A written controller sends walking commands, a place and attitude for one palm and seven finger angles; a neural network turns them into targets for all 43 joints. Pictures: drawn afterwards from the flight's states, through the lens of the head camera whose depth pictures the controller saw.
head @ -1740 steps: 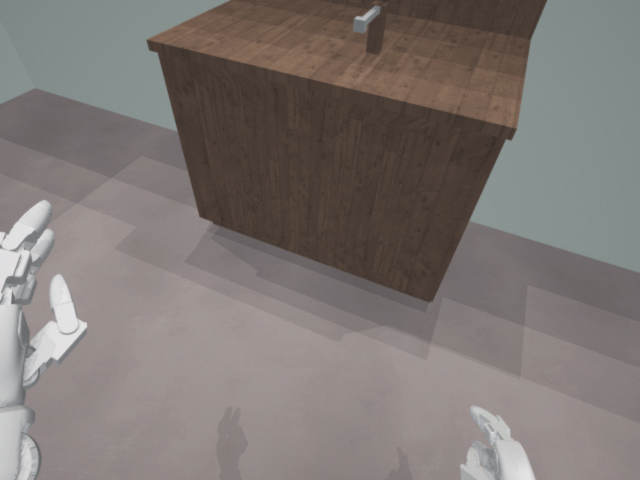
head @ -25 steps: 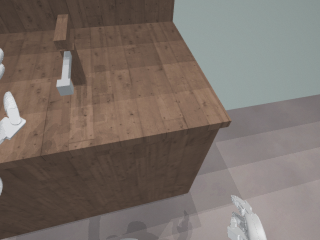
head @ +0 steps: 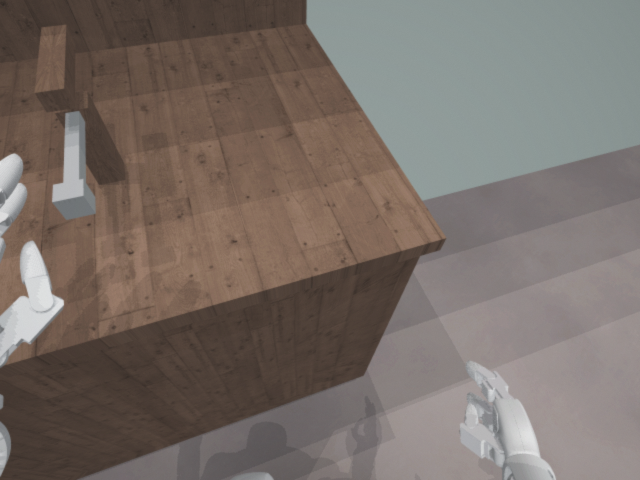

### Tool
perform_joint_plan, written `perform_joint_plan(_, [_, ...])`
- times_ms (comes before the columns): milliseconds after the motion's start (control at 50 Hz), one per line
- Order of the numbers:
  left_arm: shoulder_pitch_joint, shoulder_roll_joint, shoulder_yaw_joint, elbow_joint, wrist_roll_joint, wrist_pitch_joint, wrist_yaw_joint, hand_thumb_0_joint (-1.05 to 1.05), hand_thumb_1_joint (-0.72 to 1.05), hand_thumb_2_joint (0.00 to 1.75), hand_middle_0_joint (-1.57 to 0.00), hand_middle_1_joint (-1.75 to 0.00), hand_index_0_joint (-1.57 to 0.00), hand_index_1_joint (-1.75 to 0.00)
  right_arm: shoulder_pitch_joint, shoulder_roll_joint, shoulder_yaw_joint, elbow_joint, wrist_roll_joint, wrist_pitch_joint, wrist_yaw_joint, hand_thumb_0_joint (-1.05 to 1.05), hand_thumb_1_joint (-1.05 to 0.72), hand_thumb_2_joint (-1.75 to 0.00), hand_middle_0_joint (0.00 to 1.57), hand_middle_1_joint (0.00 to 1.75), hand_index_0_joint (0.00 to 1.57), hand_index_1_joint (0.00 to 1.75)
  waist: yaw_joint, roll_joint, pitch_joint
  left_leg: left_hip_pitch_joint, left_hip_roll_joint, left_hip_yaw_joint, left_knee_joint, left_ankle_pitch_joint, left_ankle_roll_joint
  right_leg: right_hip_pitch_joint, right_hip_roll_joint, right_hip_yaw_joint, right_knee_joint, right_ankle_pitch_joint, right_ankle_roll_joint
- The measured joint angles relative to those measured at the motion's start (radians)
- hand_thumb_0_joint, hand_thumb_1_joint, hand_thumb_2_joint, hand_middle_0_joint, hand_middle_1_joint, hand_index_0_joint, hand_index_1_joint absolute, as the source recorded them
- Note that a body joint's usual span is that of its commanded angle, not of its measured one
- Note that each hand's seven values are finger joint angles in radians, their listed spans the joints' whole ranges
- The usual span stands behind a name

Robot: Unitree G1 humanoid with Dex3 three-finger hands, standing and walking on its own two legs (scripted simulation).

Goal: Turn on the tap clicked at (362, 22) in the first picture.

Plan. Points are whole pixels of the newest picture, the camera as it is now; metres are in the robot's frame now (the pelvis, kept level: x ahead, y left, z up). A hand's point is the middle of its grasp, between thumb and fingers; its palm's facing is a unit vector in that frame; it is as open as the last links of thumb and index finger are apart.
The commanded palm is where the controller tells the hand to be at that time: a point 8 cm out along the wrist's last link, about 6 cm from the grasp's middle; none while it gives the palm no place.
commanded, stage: come to a stop and stand still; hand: left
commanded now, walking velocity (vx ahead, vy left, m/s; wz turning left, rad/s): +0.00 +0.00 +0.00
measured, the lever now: (74, 199) +0.35 +0.29 +0.16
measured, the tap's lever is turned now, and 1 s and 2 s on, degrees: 0 0 0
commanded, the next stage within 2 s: look again from close up in 1.66 s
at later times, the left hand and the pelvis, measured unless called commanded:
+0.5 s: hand out of the picture +0.15 +0.28 +0.16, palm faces +0.45 -0.84 -0.32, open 7.4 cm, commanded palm +0.09 +0.29 +0.18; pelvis -0.07 +0.01 +0.00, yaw -1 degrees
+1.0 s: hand out of the picture +0.09 +0.30 +0.18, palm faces +0.45 -0.85 -0.27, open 7.4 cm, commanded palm +0.01 +0.33 +0.18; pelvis -0.14 +0.05 -0.01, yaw +2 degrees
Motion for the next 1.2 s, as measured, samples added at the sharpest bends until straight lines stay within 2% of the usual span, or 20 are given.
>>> perform_joint_plan(40, [0.028, 0.0, -0.009, 0.0, 0.001, -0.008, -0.007, 0.02, 0.89, 0.9, -0.21, -0.31, -0.21, -0.3, -0.003, 0.001, -0.001, -0.003, 0.001, 0.009, -0.001, 0.01, -0.91, -0.9, 0.2, 0.3, 0.2, 0.3, -0.001, 0.015, -0.011, -0.003, 0.003, -0.002, 0.003, 0.0, 0.002, 0.005, 0.003, -0.001, -0.016, 0.011, 0.003])
perform_joint_plan(80, [-0.08, 0.086, 0.028, 0.077, 0.034, -0.034, -0.055, 0.01, 0.88, 0.9, -0.22, -0.31, -0.21, -0.3, 0.018, 0.015, -0.021, 0.008, -0.02, -0.017, -0.007, 0.01, -0.91, -0.9, 0.2, 0.3, 0.2, 0.3, 0.045, 0.002, -0.015, -0.013, -0.004, 0.003, -0.008, 0.013, 0.001, -0.02, -0.003, 0.003, 0.002, 0.014, 0.001])
perform_joint_plan(120, [-0.161, 0.127, 0.078, 0.184, 0.012, -0.058, -0.047, 0.01, 0.88, 0.9, -0.22, -0.31, -0.22, -0.3, 0.009, 0.028, -0.016, 0.027, -0.009, -0.015, -0.002, 0.01, -0.91, -0.9, 0.2, 0.3, 0.2, 0.3, 0.059, -0.02, -0.012, 0.001, -0.016, 0.016, -0.049, 0.046, 0.008, -0.038, -0.014, 0.014, 0.024, 0.019, -0.003])
perform_joint_plan(200, [-0.152, 0.045, 0.071, 0.238, -0.016, 0.01, -0.011, 0.01, 0.89, 0.9, -0.21, -0.31, -0.21, -0.3, 0.028, 0.031, -0.023, -0.003, 0.003, -0.024, 0.031, 0.01, -0.91, -0.9, 0.2, 0.3, 0.2, 0.3, 0.037, -0.007, -0.016, 0.028, -0.032, 0.035, -0.065, 0.064, 0.014, -0.062, -0.037, 0.001, 0.083, 0.025, -0.013])
perform_joint_plan(260, [-0.068, -0.055, -0.039, 0.179, -0.009, 0.034, -0.013, 0.02, 0.9, 0.9, -0.2, -0.3, -0.2, -0.3, 0.053, 0.019, -0.017, -0.008, 0.012, -0.026, 0.038, 0.01, -0.91, -0.9, 0.2, 0.3, 0.2, 0.3, 0.018, 0.023, -0.03, 0.031, -0.025, 0.03, -0.034, 0.054, 0.018, -0.029, -0.036, -0.012, 0.051, 0.027, 0.01])
perform_joint_plan(300, [-0.018, -0.089, -0.109, 0.148, -0.002, 0.033, -0.023, 0.02, 0.9, 0.9, -0.2, -0.31, -0.2, -0.3, 0.067, 0.018, -0.007, 0.002, 0.01, -0.019, 0.026, 0.01, -0.91, -0.9, 0.2, 0.3, 0.2, 0.3, 0.006, 0.03, -0.046, 0.028, -0.015, 0.018, -0.024, 0.055, 0.015, -0.016, -0.025, -0.024, 0.033, 0.047, 0.009])
perform_joint_plan(360, [0.016, -0.071, -0.133, 0.13, -0.001, 0.022, -0.029, 0.02, 0.89, 0.9, -0.21, -0.31, -0.21, -0.3, 0.085, 0.029, 0.004, 0.02, 0.005, -0.002, 0.0, 0.01, -0.91, -0.9, 0.2, 0.3, 0.2, 0.3, 0.003, 0.007, -0.065, 0.018, -0.009, 0.0, -0.017, 0.061, 0.001, -0.015, -0.014, -0.033, 0.019, 0.066, -0.001])
perform_joint_plan(520, [-0.121, -0.026, -0.025, 0.202, 0.007, 0.012, 0.007, 0.02, 0.89, 0.9, -0.22, -0.31, -0.21, -0.3, 0.111, 0.017, 0.0, 0.033, -0.001, -0.005, -0.031, 0.01, -0.91, -0.9, 0.2, 0.3, 0.2, 0.3, 0.026, -0.02, -0.057, 0.003, -0.016, -0.028, -0.057, 0.062, 0.011, -0.032, 0.007, -0.02, -0.01, 0.014, -0.02])
perform_joint_plan(660, [-0.109, -0.034, -0.055, 0.146, 0.021, -0.004, -0.009, 0.02, 0.89, 0.9, -0.21, -0.31, -0.21, -0.3, 0.093, 0.019, -0.012, 0.027, -0.003, -0.014, -0.013, 0.01, -0.91, -0.9, 0.2, 0.3, 0.2, 0.3, 0.003, -0.009, -0.038, -0.007, -0.043, -0.022, -0.076, 0.076, 0.015, -0.062, -0.007, 0.002, 0.03, -0.008, -0.031])
perform_joint_plan(740, [-0.048, -0.019, -0.056, 0.133, 0.022, -0.001, -0.029, 0.01, 0.89, 0.9, -0.21, -0.31, -0.21, -0.3, 0.086, 0.032, -0.01, 0.032, -0.009, 0.002, -0.01, 0.01, -0.91, -0.9, 0.2, 0.3, 0.2, 0.3, 0.001, 0.003, -0.043, -0.039, -0.045, -0.023, -0.02, -0.015, -0.011, -0.067, -0.009, 0.005, 0.022, 0.029, -0.026])
perform_joint_plan(800, [-0.033, -0.018, -0.04, 0.11, 0.015, 0.005, -0.031, 0.01, 0.89, 0.9, -0.21, -0.31, -0.21, -0.3, 0.074, 0.024, -0.004, 0.042, -0.01, 0.009, -0.013, 0.01, -0.91, -0.9, 0.2, 0.3, 0.2, 0.3, 0.019, 0.013, -0.038, -0.088, -0.052, -0.051, 0.066, -0.086, -0.038, -0.094, -0.003, 0.004, 0.051, 0.044, -0.022])
perform_joint_plan(840, [-0.053, -0.024, -0.031, 0.1, 0.013, 0.009, -0.03, 0.01, 0.89, 0.9, -0.21, -0.31, -0.21, -0.3, 0.06, 0.019, -0.004, 0.057, -0.009, 0.011, -0.015, 0.01, -0.91, -0.9, 0.2, 0.3, 0.2, 0.3, 0.033, 0.013, -0.021, -0.101, -0.059, -0.065, 0.101, -0.063, -0.03, -0.114, -0.001, 0.006, 0.102, 0.023, -0.016])
perform_joint_plan(880, [-0.095, -0.031, -0.029, 0.11, 0.01, 0.016, -0.027, 0.01, 0.89, 0.9, -0.21, -0.31, -0.21, -0.3, 0.05, 0.02, -0.004, 0.07, -0.006, 0.011, -0.018, 0.01, -0.91, -0.9, 0.2, 0.3, 0.2, 0.3, 0.042, 0.006, -0.003, -0.096, -0.067, -0.063, 0.102, -0.004, 0.011, -0.144, 0.003, 0.019, 0.192, -0.084, -0.017])
perform_joint_plan(920, [-0.156, -0.038, -0.03, 0.133, 0.009, 0.04, -0.027, 0.01, 0.89, 0.9, -0.21, -0.31, -0.21, -0.3, 0.047, 0.035, -0.013, 0.075, -0.001, 0.001, -0.013, 0.01, -0.91, -0.9, 0.2, 0.3, 0.2, 0.3, 0.04, 0.004, 0.017, -0.078, -0.071, -0.059, 0.062, 0.086, 0.039, -0.196, 0.035, 0.039, 0.398, -0.166, -0.013])
perform_joint_plan(980, [-0.212, -0.038, -0.028, 0.149, 0.004, 0.056, -0.029, 0.02, 0.89, 0.9, -0.21, -0.31, -0.21, -0.3, 0.057, 0.065, -0.017, 0.083, -0.003, -0.014, 0.01, 0.01, -0.91, -0.9, 0.2, 0.3, 0.2, 0.3, 0.017, -0.009, 0.02, -0.05, -0.08, -0.052, -0.05, 0.162, 0.011, -0.22, 0.085, 0.021, 0.6, -0.148, -0.016])
perform_joint_plan(1020, [-0.181, -0.039, -0.032, 0.121, -0.005, 0.056, -0.03, 0.02, 0.89, 0.9, -0.21, -0.31, -0.21, -0.3, 0.071, 0.073, -0.009, 0.076, -0.005, -0.013, 0.026, 0.01, -0.91, -0.9, 0.2, 0.3, 0.2, 0.3, 0.002, -0.016, 0.0, -0.038, -0.08, -0.023, -0.134, 0.174, -0.014, -0.171, 0.094, -0.033, 0.527, -0.15, -0.03])
perform_joint_plan(1060, [-0.108, -0.029, -0.032, 0.075, -0.009, 0.049, -0.032, 0.02, 0.89, 0.9, -0.21, -0.31, -0.21, -0.3, 0.09, 0.07, -0.005, 0.05, -0.011, -0.009, 0.032, 0.01, -0.91, -0.9, 0.2, 0.3, 0.2, 0.3, -0.007, -0.011, -0.032, -0.051, -0.083, 0.013, -0.177, 0.154, -0.034, -0.07, 0.095, -0.091, 0.303, -0.168, -0.054])
perform_joint_plan(1100, [-0.028, 0.008, -0.009, 0.01, -0.007, 0.038, -0.032, 0.02, 0.89, 0.9, -0.21, -0.31, -0.21, -0.3, 0.094, 0.062, -0.002, 0.014, -0.012, -0.001, 0.035, 0.01, -0.9, -0.9, 0.2, 0.3, 0.2, 0.3, 0.004, -0.033, -0.056, -0.136, -0.104, 0.058, -0.073, 0.031, -0.062, 0.012, 0.069, -0.084, 0.057, -0.097, -0.085])
perform_joint_plan(1140, [0.012, 0.003, -0.007, -0.019, -0.007, 0.023, -0.037, 0.02, 0.89, 0.9, -0.21, -0.31, -0.21, -0.3, 0.062, 0.039, -0.008, 0.033, -0.008, 0.023, 0.033, 0.01, -0.9, -0.9, 0.2, 0.3, 0.2, 0.3, 0.012, 0.016, -0.03, -0.222, -0.084, -0.018, 0.218, -0.066, -0.076, 0.002, 0.094, -0.097, 0.058, 0.016, -0.115])
perform_joint_plan(1200, [0.023, 0.004, -0.008, 0.025, -0.017, 0.002, -0.04, 0.01, 0.89, 0.9, -0.21, -0.31, -0.21, -0.3, 0.069, 0.047, -0.003, 0.091, 0.0, 0.035, 0.027, 0.01, -0.91, -0.9, 0.2, 0.3, 0.2, 0.3, 0.041, -0.011, -0.062, -0.255, -0.083, -0.097, 0.491, -0.057, -0.085, 0.001, 0.084, -0.078, 0.037, 0.029, -0.119])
